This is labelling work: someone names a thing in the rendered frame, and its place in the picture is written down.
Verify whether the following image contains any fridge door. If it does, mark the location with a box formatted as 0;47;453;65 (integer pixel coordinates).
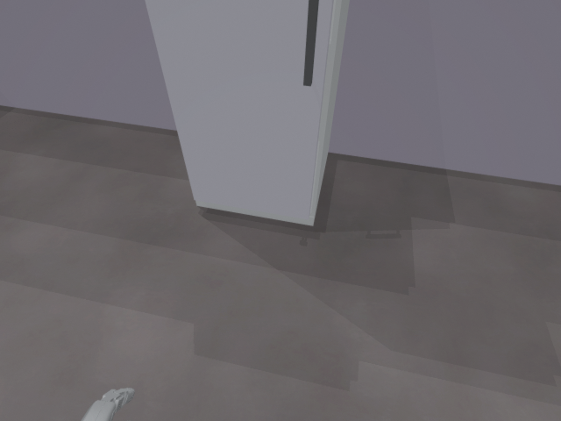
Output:
145;0;334;219

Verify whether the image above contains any robot left hand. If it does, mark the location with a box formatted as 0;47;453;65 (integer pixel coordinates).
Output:
82;388;135;421

